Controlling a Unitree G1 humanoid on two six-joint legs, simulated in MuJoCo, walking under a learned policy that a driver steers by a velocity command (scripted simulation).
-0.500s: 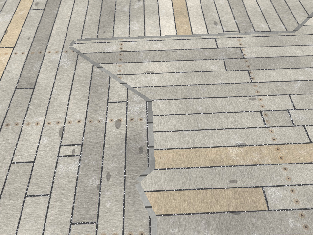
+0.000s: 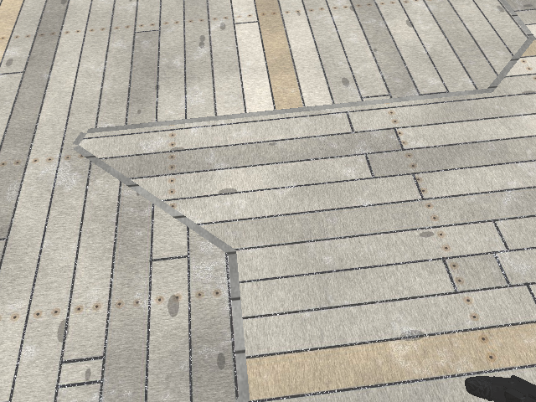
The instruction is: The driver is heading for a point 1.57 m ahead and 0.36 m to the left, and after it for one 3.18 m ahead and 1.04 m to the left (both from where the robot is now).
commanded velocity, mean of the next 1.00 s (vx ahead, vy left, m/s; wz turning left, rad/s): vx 0.50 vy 0.00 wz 0.16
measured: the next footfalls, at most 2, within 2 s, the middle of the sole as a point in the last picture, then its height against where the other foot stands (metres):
left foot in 0.08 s outside the picture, level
right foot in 0.60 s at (357, 391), level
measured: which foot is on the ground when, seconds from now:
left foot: up 0.00-0.06, down 0.08-0.60, up 0.62-1.00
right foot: down 0.00-0.10, up 0.12-0.58, down 0.60-1.00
